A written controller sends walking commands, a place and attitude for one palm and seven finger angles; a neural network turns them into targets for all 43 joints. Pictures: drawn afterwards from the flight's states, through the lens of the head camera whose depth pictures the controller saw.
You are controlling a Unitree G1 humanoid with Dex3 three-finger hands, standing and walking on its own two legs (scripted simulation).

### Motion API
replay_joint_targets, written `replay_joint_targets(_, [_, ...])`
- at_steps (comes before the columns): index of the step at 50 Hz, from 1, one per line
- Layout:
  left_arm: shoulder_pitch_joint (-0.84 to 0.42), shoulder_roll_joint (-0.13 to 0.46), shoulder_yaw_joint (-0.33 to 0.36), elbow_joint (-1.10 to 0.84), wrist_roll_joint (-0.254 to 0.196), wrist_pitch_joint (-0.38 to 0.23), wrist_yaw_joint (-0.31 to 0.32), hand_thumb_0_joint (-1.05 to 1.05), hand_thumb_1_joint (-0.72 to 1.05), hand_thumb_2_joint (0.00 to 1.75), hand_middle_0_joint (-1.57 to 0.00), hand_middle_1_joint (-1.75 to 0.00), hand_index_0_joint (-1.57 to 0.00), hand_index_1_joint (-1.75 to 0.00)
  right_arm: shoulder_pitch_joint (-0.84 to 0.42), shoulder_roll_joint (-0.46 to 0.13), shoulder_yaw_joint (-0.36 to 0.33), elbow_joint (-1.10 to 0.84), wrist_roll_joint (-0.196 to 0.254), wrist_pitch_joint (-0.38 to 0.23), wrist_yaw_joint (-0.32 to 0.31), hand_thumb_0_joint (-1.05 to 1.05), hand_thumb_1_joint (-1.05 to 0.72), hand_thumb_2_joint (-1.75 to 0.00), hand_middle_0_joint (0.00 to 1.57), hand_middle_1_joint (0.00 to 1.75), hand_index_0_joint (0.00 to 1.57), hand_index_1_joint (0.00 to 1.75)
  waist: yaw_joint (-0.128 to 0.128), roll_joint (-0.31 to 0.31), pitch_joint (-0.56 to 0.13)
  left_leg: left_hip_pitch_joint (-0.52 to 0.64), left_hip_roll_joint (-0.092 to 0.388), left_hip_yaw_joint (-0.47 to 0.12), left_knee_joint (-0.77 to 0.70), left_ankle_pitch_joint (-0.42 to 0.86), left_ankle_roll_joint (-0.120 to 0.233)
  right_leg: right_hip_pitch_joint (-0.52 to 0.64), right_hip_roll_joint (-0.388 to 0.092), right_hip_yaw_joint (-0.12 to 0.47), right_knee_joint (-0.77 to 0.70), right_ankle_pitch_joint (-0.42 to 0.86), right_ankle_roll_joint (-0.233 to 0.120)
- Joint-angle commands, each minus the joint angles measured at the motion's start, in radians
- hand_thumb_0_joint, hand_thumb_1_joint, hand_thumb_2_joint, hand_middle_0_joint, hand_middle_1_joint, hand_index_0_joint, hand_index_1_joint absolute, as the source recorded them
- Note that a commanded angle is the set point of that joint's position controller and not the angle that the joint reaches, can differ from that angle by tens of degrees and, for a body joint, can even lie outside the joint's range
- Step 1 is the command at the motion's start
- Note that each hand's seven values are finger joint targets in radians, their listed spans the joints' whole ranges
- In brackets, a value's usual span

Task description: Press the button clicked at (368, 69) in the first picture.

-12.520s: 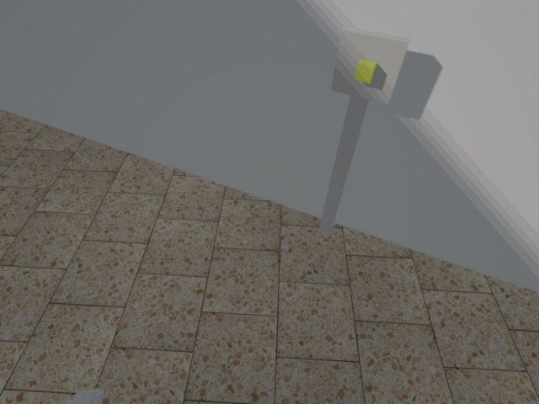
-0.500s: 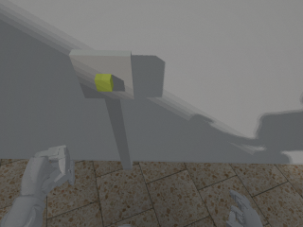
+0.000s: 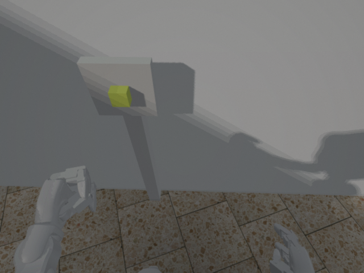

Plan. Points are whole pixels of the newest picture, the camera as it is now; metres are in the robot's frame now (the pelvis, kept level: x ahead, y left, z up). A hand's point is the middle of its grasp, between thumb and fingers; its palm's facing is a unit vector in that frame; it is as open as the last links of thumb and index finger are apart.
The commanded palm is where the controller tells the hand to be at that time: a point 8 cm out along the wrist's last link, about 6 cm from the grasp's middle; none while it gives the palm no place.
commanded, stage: aim a knuckle at the button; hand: left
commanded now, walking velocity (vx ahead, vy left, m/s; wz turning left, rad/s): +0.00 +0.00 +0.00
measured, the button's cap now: (120, 95) +0.53 +0.20 +0.08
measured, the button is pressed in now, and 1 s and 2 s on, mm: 0 0 0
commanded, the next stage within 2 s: press the button with the knuckle in 1.72 s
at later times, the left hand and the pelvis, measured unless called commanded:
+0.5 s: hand (109, 159) +0.34 +0.19 +0.06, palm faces +0.01 -1.00 -0.02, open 3.1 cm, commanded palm +0.33 +0.24 +0.06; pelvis +0.00 +0.01 +0.00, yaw -1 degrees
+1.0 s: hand (128, 132) +0.43 +0.17 +0.05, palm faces +0.02 -1.00 -0.02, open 3.1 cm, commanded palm +0.41 +0.21 +0.05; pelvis -0.01 +0.02 -0.02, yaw -2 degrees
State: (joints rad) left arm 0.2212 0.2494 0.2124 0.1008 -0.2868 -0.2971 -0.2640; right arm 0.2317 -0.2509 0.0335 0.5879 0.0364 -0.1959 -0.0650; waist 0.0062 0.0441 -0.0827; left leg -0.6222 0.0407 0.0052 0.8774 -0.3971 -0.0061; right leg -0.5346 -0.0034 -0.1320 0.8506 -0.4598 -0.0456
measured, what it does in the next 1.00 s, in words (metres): stands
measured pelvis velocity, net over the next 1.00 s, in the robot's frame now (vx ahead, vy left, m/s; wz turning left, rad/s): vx -0.01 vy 0.02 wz -0.04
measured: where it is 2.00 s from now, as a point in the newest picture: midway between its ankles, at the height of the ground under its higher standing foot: outside the picture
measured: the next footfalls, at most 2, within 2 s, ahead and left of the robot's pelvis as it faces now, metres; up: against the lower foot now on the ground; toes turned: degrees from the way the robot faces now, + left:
none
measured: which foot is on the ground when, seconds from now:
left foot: down 0.00-1.00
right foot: down 0.00-1.00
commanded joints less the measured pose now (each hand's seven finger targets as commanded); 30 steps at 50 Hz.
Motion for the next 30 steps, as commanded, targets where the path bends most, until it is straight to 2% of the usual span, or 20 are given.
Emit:
replay_joint_targets(1, [-0.267,0.170,0.074,-0.145,-0.006,-0.065,0.000,0.00,0.90,0.90,-1.30,-1.50,-1.30,-1.50,-0.041,-0.128,-0.049,-0.132,0.004,-0.052,-0.012,0.00,-0.90,-0.90,0.20,0.30,0.20,0.30,-0.030,-0.010,-0.186,0.131,-0.046,-0.018,-0.096,0.197,0.037,0.056,-0.002,0.140,-0.163,0.262,0.045])
replay_joint_targets(2, [-0.284,0.158,0.066,-0.140,-0.006,-0.063,0.000,0.00,0.90,0.90,-1.30,-1.50,-1.30,-1.50,-0.039,-0.126,-0.049,-0.133,0.002,-0.052,-0.010,0.00,-0.90,-0.90,0.20,0.30,0.20,0.30,-0.027,-0.015,-0.209,0.141,-0.046,-0.018,-0.099,0.213,0.037,0.070,-0.002,0.135,-0.156,0.289,0.046])
replay_joint_targets(4, [-0.278,0.164,0.075,-0.090,-0.005,-0.054,0.004,0.00,0.90,0.90,-1.30,-1.50,-1.30,-1.50,-0.035,-0.128,-0.051,-0.134,0.002,-0.044,-0.008,0.00,-0.90,-0.90,0.20,0.30,0.20,0.30,-0.021,-0.054,-0.204,0.133,-0.043,-0.018,-0.100,0.233,0.038,0.077,0.001,0.131,-0.152,0.323,0.049])
replay_joint_targets(7, [-0.301,0.178,0.103,-0.057,-0.001,-0.054,0.020,0.00,0.90,0.90,-1.30,-1.50,-1.30,-1.50,-0.030,-0.126,-0.054,-0.130,0.000,-0.030,-0.001,0.00,-0.90,-0.90,0.20,0.30,0.20,0.30,-0.009,-0.027,-0.228,0.142,-0.046,-0.007,-0.107,0.262,0.035,0.108,-0.004,0.133,-0.145,0.387,0.050])
replay_joint_targets(9, [-0.290,0.191,0.121,-0.023,0.001,-0.055,0.027,0.00,0.90,0.90,-1.30,-1.50,-1.30,-1.50,-0.026,-0.130,-0.056,-0.134,-0.003,-0.017,0.004,0.00,-0.90,-0.90,0.20,0.30,0.20,0.30,-0.003,-0.074,-0.228,0.123,-0.045,-0.004,-0.106,0.282,0.035,0.128,-0.004,0.134,-0.138,0.428,0.054])
replay_joint_targets(10, [-0.332,0.185,0.113,-0.023,0.005,-0.060,0.027,0.00,0.90,0.90,-1.30,-1.50,-1.30,-1.50,-0.029,-0.127,-0.054,-0.131,-0.002,-0.011,0.006,0.00,-0.90,-0.90,0.20,0.30,0.20,0.30,-0.008,-0.039,-0.231,0.127,-0.048,0.000,-0.106,0.284,0.034,0.123,-0.007,0.138,-0.135,0.441,0.054])
replay_joint_targets(12, [-0.351,0.192,0.128,0.003,0.004,-0.068,0.031,0.00,0.90,0.90,-1.30,-1.50,-1.30,-1.50,-0.021,-0.127,-0.059,-0.127,-0.002,-0.001,0.008,0.00,-0.90,-0.90,0.20,0.30,0.20,0.30,-0.010,-0.046,-0.228,0.127,-0.047,0.005,-0.109,0.275,0.033,0.119,-0.004,0.135,-0.138,0.434,0.054])
replay_joint_targets(15, [-0.469,0.186,0.104,0.053,0.012,-0.083,0.030,0.00,0.90,0.90,-1.30,-1.50,-1.30,-1.50,-0.015,-0.132,-0.060,-0.115,0.000,0.013,0.007,0.00,-0.90,-0.90,0.20,0.30,0.20,0.30,-0.038,-0.058,-0.202,0.110,-0.044,0.004,-0.101,0.237,0.035,0.074,-0.001,0.143,-0.143,0.379,0.055])
replay_joint_targets(17, [-0.554,0.182,0.086,0.076,0.020,-0.096,0.029,0.00,0.90,0.90,-1.30,-1.50,-1.30,-1.50,-0.003,-0.133,-0.061,-0.099,0.000,0.018,0.005,0.00,-0.90,-0.90,0.20,0.30,0.20,0.30,-0.048,-0.008,-0.218,0.132,-0.043,0.001,-0.099,0.242,0.035,0.052,0.003,0.132,-0.133,0.368,0.046])
replay_joint_targets(18, [-0.580,0.164,0.066,0.071,0.023,-0.103,0.026,0.00,0.90,0.90,-1.30,-1.50,-1.30,-1.50,0.001,-0.132,-0.064,-0.099,-0.001,0.016,0.006,0.00,-0.90,-0.90,0.20,0.30,0.20,0.30,-0.046,0.007,-0.250,0.153,-0.042,-0.002,-0.098,0.254,0.034,0.052,0.005,0.127,-0.124,0.373,0.043])
replay_joint_targets(20, [-0.599,0.144,0.043,0.098,0.029,-0.110,0.031,0.00,0.90,0.90,-1.30,-1.50,-1.30,-1.50,0.013,-0.133,-0.068,-0.092,-0.001,0.019,0.007,0.00,-0.90,-0.90,0.20,0.30,0.20,0.30,-0.053,-0.008,-0.275,0.172,-0.038,-0.005,-0.092,0.273,0.036,0.039,0.010,0.119,-0.119,0.385,0.041])
replay_joint_targets(21, [-0.631,0.160,0.051,0.112,0.033,-0.111,0.036,0.00,0.90,0.90,-1.30,-1.50,-1.30,-1.50,0.021,-0.138,-0.070,-0.085,-0.001,0.022,0.006,0.00,-0.90,-0.90,0.20,0.30,0.20,0.30,-0.056,-0.014,-0.281,0.170,-0.036,-0.008,-0.090,0.272,0.034,0.031,0.011,0.115,-0.113,0.380,0.041])
replay_joint_targets(22, [-0.668,0.158,0.042,0.127,0.039,-0.113,0.043,0.00,0.90,0.90,-1.30,-1.50,-1.30,-1.50,0.023,-0.138,-0.070,-0.078,-0.002,0.025,0.007,0.00,-0.90,-0.90,0.20,0.30,0.20,0.30,-0.060,0.003,-0.280,0.175,-0.036,-0.011,-0.090,0.270,0.033,0.017,0.011,0.112,-0.108,0.373,0.039])
replay_joint_targets(23, [-0.675,0.157,0.045,0.153,0.045,-0.111,0.050,0.00,0.90,0.90,-1.30,-1.50,-1.30,-1.50,0.027,-0.138,-0.069,-0.078,-0.003,0.029,0.008,0.00,-0.90,-0.90,0.20,0.30,0.20,0.30,-0.055,0.007,-0.277,0.170,-0.037,-0.015,-0.092,0.265,0.031,0.012,0.012,0.108,-0.104,0.364,0.036])
replay_joint_targets(24, [-0.680,0.182,0.066,0.182,0.050,-0.109,0.060,0.00,0.90,0.90,-1.30,-1.50,-1.30,-1.50,0.036,-0.144,-0.070,-0.074,-0.006,0.036,0.010,0.00,-0.90,-0.90,0.20,0.30,0.20,0.30,-0.052,-0.030,-0.287,0.154,-0.036,-0.016,-0.088,0.269,0.034,0.024,0.014,0.109,-0.100,0.367,0.037])
replay_joint_targets(25, [-0.690,0.190,0.078,0.197,0.053,-0.108,0.070,0.00,0.90,0.90,-1.30,-1.50,-1.30,-1.50,0.037,-0.143,-0.071,-0.077,-0.006,0.042,0.012,0.00,-0.90,-0.90,0.20,0.30,0.20,0.30,-0.047,-0.032,-0.296,0.152,-0.036,-0.013,-0.089,0.272,0.034,0.026,0.013,0.112,-0.098,0.374,0.038])
replay_joint_targets(26, [-0.697,0.182,0.072,0.202,0.061,-0.109,0.076,0.00,0.90,0.90,-1.30,-1.50,-1.30,-1.50,0.040,-0.141,-0.071,-0.078,-0.007,0.048,0.015,0.00,-0.90,-0.90,0.20,0.30,0.20,0.30,-0.042,-0.002,-0.309,0.163,-0.036,-0.013,-0.091,0.289,0.030,0.024,0.013,0.106,-0.089,0.385,0.035])
replay_joint_targets(28, [-0.728,0.154,0.049,0.208,0.069,-0.112,0.093,0.00,0.90,0.90,-1.30,-1.50,-1.30,-1.50,0.046,-0.136,-0.070,-0.082,-0.009,0.057,0.023,0.00,-0.90,-0.90,0.20,0.30,0.20,0.30,-0.044,0.018,-0.316,0.176,-0.033,-0.016,-0.091,0.308,0.026,0.012,0.015,0.098,-0.081,0.391,0.031])
replay_joint_targets(29, [-0.726,0.167,0.062,0.237,0.074,-0.112,0.104,0.00,0.90,0.90,-1.30,-1.50,-1.30,-1.50,0.055,-0.140,-0.073,-0.080,-0.012,0.064,0.025,0.00,-0.90,-0.90,0.20,0.30,0.20,0.30,-0.045,-0.031,-0.320,0.164,-0.031,-0.019,-0.085,0.315,0.029,0.017,0.019,0.098,-0.077,0.397,0.032])
replay_joint_targets(30, [-0.755,0.157,0.049,0.230,0.081,-0.119,0.112,0.00,0.90,0.90,-1.30,-1.50,-1.30,-1.50,0.057,-0.138,-0.072,-0.080,-0.011,0.068,0.028,0.00,-0.90,-0.90,0.20,0.30,0.20,0.30,-0.049,-0.009,-0.327,0.169,-0.030,-0.017,-0.083,0.319,0.027,0.004,0.018,0.098,-0.072,0.399,0.032])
